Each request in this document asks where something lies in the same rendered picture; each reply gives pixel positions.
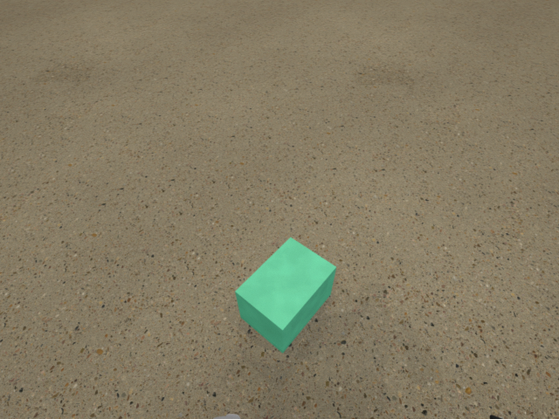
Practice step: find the carton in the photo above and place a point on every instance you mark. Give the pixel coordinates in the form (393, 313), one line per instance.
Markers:
(285, 292)

